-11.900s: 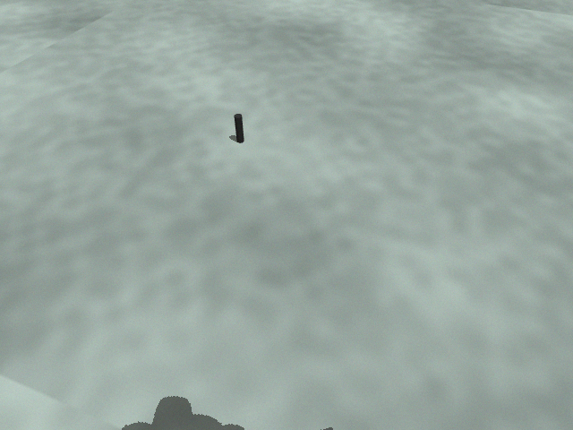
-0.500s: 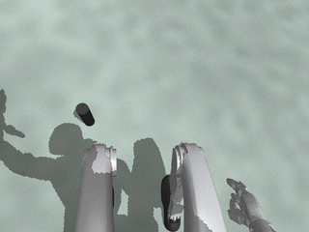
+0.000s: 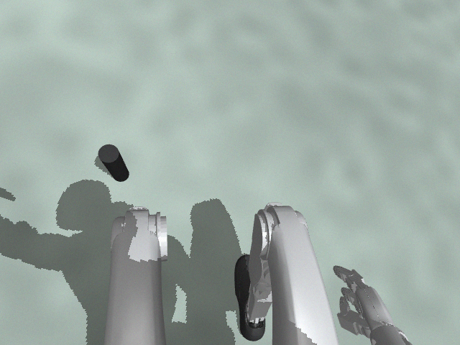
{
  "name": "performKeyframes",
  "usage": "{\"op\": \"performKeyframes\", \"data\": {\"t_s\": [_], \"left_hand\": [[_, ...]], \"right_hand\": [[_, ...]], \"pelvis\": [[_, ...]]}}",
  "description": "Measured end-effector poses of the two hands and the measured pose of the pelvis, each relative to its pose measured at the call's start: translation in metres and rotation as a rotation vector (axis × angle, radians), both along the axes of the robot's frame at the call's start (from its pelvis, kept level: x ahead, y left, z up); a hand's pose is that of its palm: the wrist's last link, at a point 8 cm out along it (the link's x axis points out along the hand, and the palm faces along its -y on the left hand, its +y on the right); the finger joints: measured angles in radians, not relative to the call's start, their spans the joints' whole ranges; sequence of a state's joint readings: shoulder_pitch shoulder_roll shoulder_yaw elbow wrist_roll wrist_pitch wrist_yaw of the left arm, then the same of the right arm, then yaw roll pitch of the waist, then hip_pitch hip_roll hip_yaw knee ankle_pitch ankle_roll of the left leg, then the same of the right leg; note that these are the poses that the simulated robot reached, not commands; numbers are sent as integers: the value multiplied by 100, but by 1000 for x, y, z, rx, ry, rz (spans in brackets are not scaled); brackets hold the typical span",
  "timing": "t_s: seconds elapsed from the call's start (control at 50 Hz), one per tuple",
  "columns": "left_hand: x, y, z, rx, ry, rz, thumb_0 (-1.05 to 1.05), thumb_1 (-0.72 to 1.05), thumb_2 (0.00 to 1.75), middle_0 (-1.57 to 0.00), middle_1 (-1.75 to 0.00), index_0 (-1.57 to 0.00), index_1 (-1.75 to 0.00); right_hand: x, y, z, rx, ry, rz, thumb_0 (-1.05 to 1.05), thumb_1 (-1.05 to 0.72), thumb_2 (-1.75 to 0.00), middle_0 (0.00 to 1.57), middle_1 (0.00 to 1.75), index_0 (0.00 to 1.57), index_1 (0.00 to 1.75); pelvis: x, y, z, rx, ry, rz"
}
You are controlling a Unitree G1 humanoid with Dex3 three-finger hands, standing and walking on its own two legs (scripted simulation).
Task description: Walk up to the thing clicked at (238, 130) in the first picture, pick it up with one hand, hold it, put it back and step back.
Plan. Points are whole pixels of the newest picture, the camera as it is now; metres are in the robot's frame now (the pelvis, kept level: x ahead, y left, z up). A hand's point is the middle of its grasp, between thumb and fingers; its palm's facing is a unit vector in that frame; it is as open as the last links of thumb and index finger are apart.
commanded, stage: approach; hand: left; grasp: from the side
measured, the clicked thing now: (115, 165) +0.46 +0.23 -0.29
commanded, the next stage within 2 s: close in in 0.40 s
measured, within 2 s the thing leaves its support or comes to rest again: neither
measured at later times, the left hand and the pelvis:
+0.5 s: hand (57, 172) +0.41 +0.32 -0.20, palm faces +0.04 -1.00 +0.04, open 17.4 cm; pelvis -0.01 +0.01 -0.07, yaw -5 degrees
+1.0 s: hand (103, 176) +0.42 +0.24 -0.26, palm faces +0.01 -1.00 +0.01, open 17.5 cm; pelvis -0.02 +0.03 -0.09, yaw -9 degrees
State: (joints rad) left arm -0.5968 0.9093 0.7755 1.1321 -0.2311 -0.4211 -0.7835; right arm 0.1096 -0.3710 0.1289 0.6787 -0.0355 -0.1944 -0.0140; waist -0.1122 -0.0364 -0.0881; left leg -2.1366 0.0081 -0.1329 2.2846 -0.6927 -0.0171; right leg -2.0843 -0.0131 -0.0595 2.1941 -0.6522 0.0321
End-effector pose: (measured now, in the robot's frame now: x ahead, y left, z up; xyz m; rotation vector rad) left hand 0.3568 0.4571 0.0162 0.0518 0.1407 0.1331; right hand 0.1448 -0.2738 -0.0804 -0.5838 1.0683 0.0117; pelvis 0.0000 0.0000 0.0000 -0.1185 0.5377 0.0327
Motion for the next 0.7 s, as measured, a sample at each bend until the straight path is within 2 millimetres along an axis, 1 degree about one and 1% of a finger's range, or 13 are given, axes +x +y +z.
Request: {"op": "performKeyframes", "data": {"t_s": [0.06,0.1,0.16,0.3,0.38,0.5,0.6,0.7], "left_hand": [[2,-2,-16,-18,-22,-4,-2,-59,5,-7,-8,-5,-9],[4,-6,-33,-32,-31,-13,-2,-59,5,-7,-8,-5,-9],[10,-18,-65,-65,-35,-29,-2,-58,4,-7,-9,-5,-9],[26,-52,-148,-117,-13,-55,-2,-56,3,-7,-9,-5,-9],[30,-66,-186,-110,-1,-71,-2,-55,4,-7,-9,-5,-10],[29,-87,-220,-106,3,-91,-2,-53,5,-6,-10,-5,-10],[30,-114,-243,-126,18,-114,-2,-55,4,-6,-9,-5,-9],[33,-139,-260,-149,-12,-78,-2,-58,2,-6,-9,-6,-8]], "right_hand": [[0,1,-2,-11,4,22,1,-90,-90,20,30,21,30],[1,1,-4,-21,6,41,1,-90,-90,20,30,21,30],[2,2,-8,-40,11,72,1,-90,-89,20,30,21,30],[2,5,-17,-107,52,142,1,-90,-89,20,30,21,30],[-2,9,-22,-146,101,174,1,-90,-89,20,30,21,30],[-10,14,-29,-183,169,223,0,-91,-90,21,30,21,30],[-12,21,-32,-196,186,271,0,-92,-90,21,30,21,30],[-12,27,-30,-221,189,320,0,-93,-90,21,30,21,30]], "pelvis": [[-1,1,-7,-7,-9,-4],[-1,2,-12,-13,-18,-6],[-2,3,-23,-23,-36,-12],[-4,6,-49,-56,-96,-31],[-5,8,-61,-77,-132,-41],[-7,12,-73,-102,-179,-49],[-9,14,-80,-123,-221,-60],[-13,17,-87,-146,-269,-72]]}}
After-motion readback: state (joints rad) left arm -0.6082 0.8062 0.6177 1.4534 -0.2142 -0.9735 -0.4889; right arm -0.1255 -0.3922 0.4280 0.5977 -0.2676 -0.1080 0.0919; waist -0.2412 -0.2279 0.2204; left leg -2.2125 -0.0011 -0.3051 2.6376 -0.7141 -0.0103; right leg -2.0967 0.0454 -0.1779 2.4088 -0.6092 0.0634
